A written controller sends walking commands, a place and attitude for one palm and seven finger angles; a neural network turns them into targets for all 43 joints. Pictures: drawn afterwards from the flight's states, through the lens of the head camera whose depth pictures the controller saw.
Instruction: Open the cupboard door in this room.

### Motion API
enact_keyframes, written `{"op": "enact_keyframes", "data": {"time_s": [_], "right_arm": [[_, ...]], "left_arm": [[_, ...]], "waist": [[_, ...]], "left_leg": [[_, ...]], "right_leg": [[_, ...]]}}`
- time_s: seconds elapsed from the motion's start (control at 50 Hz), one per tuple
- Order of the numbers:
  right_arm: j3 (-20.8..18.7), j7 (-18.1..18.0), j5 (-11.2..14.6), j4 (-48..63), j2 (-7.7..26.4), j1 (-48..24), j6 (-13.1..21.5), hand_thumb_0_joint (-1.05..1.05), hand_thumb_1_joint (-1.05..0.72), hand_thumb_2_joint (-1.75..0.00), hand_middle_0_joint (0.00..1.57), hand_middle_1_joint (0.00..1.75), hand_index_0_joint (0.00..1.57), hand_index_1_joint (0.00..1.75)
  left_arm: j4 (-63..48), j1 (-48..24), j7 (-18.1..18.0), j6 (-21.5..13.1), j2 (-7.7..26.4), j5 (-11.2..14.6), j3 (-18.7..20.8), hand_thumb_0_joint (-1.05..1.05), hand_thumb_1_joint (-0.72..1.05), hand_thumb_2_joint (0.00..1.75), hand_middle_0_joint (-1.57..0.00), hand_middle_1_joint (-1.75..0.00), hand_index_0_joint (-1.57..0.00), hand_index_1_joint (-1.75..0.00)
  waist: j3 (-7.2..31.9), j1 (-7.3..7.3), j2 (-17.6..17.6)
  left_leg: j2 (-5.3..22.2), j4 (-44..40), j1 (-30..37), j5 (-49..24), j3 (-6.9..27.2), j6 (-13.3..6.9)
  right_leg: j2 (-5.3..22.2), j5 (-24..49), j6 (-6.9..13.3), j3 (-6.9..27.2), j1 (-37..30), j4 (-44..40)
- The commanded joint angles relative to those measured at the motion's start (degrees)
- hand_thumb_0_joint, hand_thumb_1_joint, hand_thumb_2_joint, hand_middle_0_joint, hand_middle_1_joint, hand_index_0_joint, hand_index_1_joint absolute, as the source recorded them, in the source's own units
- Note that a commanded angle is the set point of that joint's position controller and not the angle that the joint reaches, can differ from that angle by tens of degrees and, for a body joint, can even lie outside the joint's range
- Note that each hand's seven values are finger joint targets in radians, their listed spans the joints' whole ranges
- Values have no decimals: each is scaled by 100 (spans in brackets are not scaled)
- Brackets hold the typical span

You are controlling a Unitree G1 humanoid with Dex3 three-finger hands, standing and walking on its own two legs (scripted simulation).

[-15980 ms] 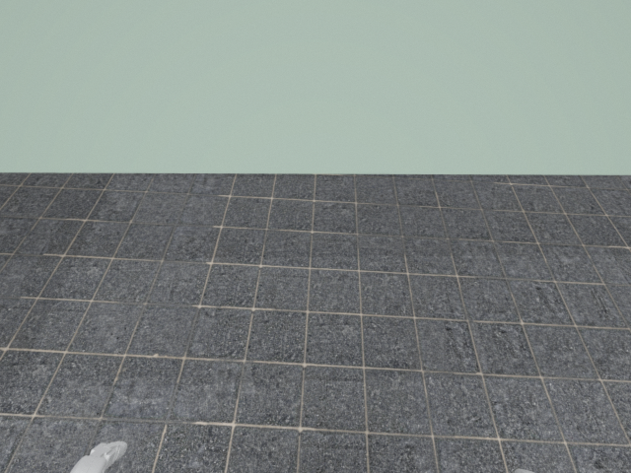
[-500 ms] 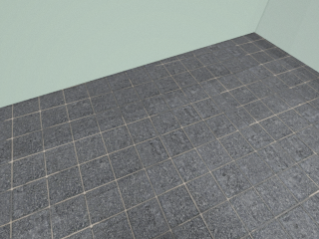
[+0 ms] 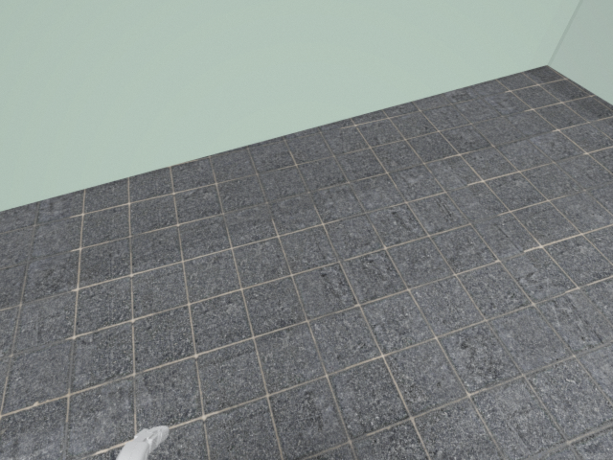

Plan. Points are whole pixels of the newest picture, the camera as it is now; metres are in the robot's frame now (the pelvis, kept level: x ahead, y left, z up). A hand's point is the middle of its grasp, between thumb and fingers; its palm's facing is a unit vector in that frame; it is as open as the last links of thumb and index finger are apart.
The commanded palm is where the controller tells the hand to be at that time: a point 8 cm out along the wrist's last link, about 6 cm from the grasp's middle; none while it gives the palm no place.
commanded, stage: turn or walk to find it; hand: left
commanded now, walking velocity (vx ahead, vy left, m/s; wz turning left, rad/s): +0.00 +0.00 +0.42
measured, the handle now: out of the picture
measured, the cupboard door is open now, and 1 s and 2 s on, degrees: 0 0 0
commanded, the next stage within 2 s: stand and wait in 1.18 s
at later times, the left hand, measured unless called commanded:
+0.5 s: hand out of the picture -0.06 +0.23 -0.18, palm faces +0.29 -0.93 -0.23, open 7.4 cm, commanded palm none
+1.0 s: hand out of the picture -0.03 +0.21 -0.14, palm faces +0.41 -0.87 -0.28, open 7.4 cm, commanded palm none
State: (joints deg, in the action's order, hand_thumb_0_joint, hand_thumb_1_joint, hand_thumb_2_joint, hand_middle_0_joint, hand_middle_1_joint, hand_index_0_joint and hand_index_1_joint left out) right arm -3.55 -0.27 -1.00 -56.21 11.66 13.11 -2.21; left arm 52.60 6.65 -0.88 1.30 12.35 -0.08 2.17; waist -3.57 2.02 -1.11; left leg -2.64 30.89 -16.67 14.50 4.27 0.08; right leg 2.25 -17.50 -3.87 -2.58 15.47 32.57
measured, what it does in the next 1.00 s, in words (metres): steps on the spot, turning left: left foot, then right foot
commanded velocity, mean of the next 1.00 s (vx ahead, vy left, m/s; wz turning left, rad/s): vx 0.00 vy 0.00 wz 0.42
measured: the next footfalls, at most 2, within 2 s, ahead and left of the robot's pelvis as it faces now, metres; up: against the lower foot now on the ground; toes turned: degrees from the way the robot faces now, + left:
left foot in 0.48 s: -0.04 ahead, +0.14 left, +0.00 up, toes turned +18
right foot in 0.94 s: +0.03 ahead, -0.10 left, +0.00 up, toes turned +21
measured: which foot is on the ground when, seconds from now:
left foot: down 0.00-0.00, up 0.02-0.46, down 0.48-0.96, up 0.98-1.00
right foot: down 0.00-0.48, up 0.50-0.92, down 0.94-1.00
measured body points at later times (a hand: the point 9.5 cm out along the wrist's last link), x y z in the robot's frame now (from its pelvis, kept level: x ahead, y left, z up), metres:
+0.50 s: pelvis -0.04 +0.02 -0.01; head +0.00 +0.05 +0.44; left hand -0.08 +0.27 -0.17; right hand +0.11 -0.22 -0.14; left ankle -0.07 +0.13 -0.74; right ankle +0.00 -0.11 -0.73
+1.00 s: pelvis -0.05 -0.02 +0.00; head -0.02 -0.03 +0.45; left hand -0.05 +0.25 -0.12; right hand +0.09 -0.23 -0.17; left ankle -0.08 +0.12 -0.71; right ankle -0.01 -0.11 -0.73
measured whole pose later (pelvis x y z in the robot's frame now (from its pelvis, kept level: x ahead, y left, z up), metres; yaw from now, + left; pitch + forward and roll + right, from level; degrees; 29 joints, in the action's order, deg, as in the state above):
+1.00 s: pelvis -0.05 -0.02 +0.00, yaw +26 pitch -1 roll +1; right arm -4.5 -0.1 -0.7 -56.3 13.0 13.0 -3.2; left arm 52.1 7.2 -0.9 0.4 10.7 -0.7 1.6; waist -4.0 2.1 -3.4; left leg -2.6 42.0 -21.9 22.7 5.8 0.9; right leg 1.7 -17.5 0.4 -4.6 15.1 33.5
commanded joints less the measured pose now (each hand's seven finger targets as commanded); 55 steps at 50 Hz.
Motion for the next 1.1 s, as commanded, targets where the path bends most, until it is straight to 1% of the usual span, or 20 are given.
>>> {"op": "enact_keyframes", "data": {"time_s": [0.0, 0.02, 0.1, 0.18, 0.34, 0.38, 0.42, 0.46, 0.48, 0.54, 0.6, 0.78, 0.88, 0.9, 0.92, 0.94, 0.96, 0.98, 1.02, 1.08], "right_arm": [[-195, -4, 42, 685, 561, -259, 100, 0, -90, -90, 20, 30, 20, 30], [-243, -7, 9, 573, 698, -211, 6, 0, -90, -90, 20, 30, 20, 30], [-260, 112, -39, 193, 599, 220, -128, 0, -90, -90, 20, 30, 20, 30], [-226, 122, -28, 201, 580, 72, -134, 0, -90, -90, 20, 30, 20, 30], [-69, 92, 54, 383, 410, -519, -3, 0, -90, -90, 20, 30, 20, 30], [-61, 70, 69, 348, 435, -296, 39, 0, -90, -90, 20, 30, 20, 30], [-88, 80, 55, 235, 577, 115, 121, 0, -90, -90, 20, 30, 20, 30], [-300, 23, -1, 214, 1527, 506, 174, 0, -90, -90, 20, 30, 20, 30], [-292, 5, -16, 158, 1599, 577, 109, 0, -90, -90, 20, 30, 20, 30], [-154, -105, -32, 307, 1146, -154, 142, 0, -90, -90, 20, 30, 20, 30], [-120, -110, -1, 361, 1081, -236, 204, 0, -90, -90, 20, 30, 20, 30], [-217, -69, -53, 383, 1130, 34, 141, 0, -90, -90, 20, 30, 20, 30], [-258, -35, -24, 479, 1094, -255, 93, 0, -90, -90, 20, 30, 20, 30], [-251, -14, 16, 490, 925, -223, 98, 0, -90, -90, 20, 30, 20, 30], [-193, 21, 61, 572, 574, -134, 107, 0, -90, -90, 20, 30, 20, 30], [-198, 5, 38, 738, 536, -339, 88, 0, -90, -90, 20, 30, 20, 30], [-259, 21, -4, 702, 729, -401, 26, 0, -90, -90, 20, 30, 20, 30], [-279, 36, -35, 542, 729, -181, -62, 0, -90, -90, 20, 30, 20, 30], [-291, 102, -51, 327, 690, 15, -126, 0, -90, -90, 20, 30, 20, 30], [-246, 126, -34, 211, 581, 232, -132, 0, -90, -90, 20, 30, 20, 30]], "left_arm": [[-156, 1028, -124, -190, 1428, -121, 343, 0, 90, 90, -20, -30, -20, -30], [-223, 801, -143, -171, 1248, -88, 315, 0, 90, 90, -20, -30, -20, -30], [-423, -14, -123, -175, 744, -74, 198, 0, 90, 90, -20, -30, -20, -30], [-306, 440, -115, -208, 779, -96, 208, 0, 90, 90, -20, -30, -20, -30], [-16, 1011, -96, -161, 1132, -175, 340, 0, 90, 90, -20, -30, -20, -30], [13, 908, -87, -137, 1197, -162, 361, 0, 90, 90, -20, -30, -20, -30], [12, 753, -80, -86, 1105, -92, 357, 0, 90, 90, -20, -30, -20, -30], [-281, 621, -42, 8, 450, -51, 184, 0, 90, 90, -20, -30, -20, -30], [-301, 363, -65, 75, 581, -78, 180, 0, 90, 90, -20, -30, -20, -30], [-99, 222, -4, 106, 635, -84, 232, 0, 90, 90, -20, -30, -20, -30], [29, 482, 42, 52, 609, -69, 218, 0, 90, 90, -20, -30, -20, -30], [-275, 17, -19, 47, 483, -35, 165, 0, 90, 90, -20, -30, -20, -30], [-131, 690, -42, -57, 526, -3, 187, 0, 90, 90, -20, -30, -20, -30], [-99, 855, -57, -115, 704, -31, 228, 0, 90, 90, -20, -30, -20, -30], [-107, 1009, -104, -171, 1147, -119, 313, 0, 90, 90, -20, -30, -20, -30], [-199, 982, -111, -166, 1453, -140, 367, 0, 90, 90, -20, -30, -20, -30], [-275, 832, -116, -128, 1349, -106, 325, 0, 90, 90, -20, -30, -20, -30], [-363, 431, -141, -165, 1116, -89, 344, 0, 90, 90, -20, -30, -20, -30], [-472, -13, -117, -141, 861, -81, 238, 0, 90, 90, -20, -30, -20, -30], [-415, 206, -102, -208, 745, -79, 200, 0, 90, 90, -20, -30, -20, -30]], "waist": [[775, -548, 1628], [679, -436, 1109], [-61, -5, 885], [49, -207, 1090], [488, -530, 1257], [620, -386, 1227], [794, -105, 788], [693, 130, -1864], [624, 206, -1289], [185, -39, -1160], [437, -165, -756], [442, 13, -746], [697, -328, -681], [756, -403, -239], [870, -474, 1039], [596, -562, 1834], [453, -495, 1128], [255, -285, 1455], [-124, -52, 945], [46, -69, 995]], "left_leg": [[-76, 2156, -1534, 1984, -98, 155], [116, 3042, -1375, 1819, 166, 131], [383, 3990, -1411, 727, -40, 247], [458, 3664, -1397, 609, -224, 391], [457, 1416, -766, 1332, -732, 361], [401, 742, -284, 984, -877, 314], [461, -724, 793, -379, -834, 229], [2474, -1323, 1693, -3142, 1699, -640], [2683, -1255, 1185, -2995, 1459, -1011], [1911, -1245, 801, -2555, 933, -908], [1610, -1092, 1149, -3038, 576, -848], [1604, -1028, 977, -2680, 1295, -1018], [1220, -524, 145, -2093, 1367, -714], [920, -201, -403, -1369, 1188, -443], [283, 750, -1368, 194, 471, -58], [-140, 2015, -1766, 1891, -64, 153], [62, 2912, -1525, 1827, 155, 109], [202, 3393, -1544, 1516, 318, 108], [331, 3927, -1416, 891, 77, 176], [350, 3973, -1470, 481, -110, 322]], "right_leg": [[2637, 2489, 1182, 2086, -1487, -1466], [2493, 2039, 1400, 1714, -948, -1533], [1607, 864, 954, 563, -86, -1681], [1591, 1055, 985, 316, -469, -1643], [1884, 2806, 1251, 106, -1265, -969], [1890, 2790, 1137, -6, -1110, -727], [1638, 2203, 655, -443, -540, 33], [462, -1867, -56, -691, 1648, 2030], [501, -1927, 40, -217, 1398, 2612], [506, -965, -5, 105, 1608, 3116], [382, -626, -76, 62, 1538, 3043], [161, -912, -96, 120, 1046, 1700], [-34, 250, -3, -65, -532, -395], [213, 717, 58, 130, -1244, -1102], [1440, 651, 415, 1278, -1938, -1522], [2533, 1195, 1098, 2306, -1399, -1727], [2524, 1002, 1353, 1979, -654, -1755], [2238, 254, 1258, 1762, -222, -1963], [1707, 122, 984, 1028, 129, -1868], [1458, 774, 895, 403, -287, -1693]]}}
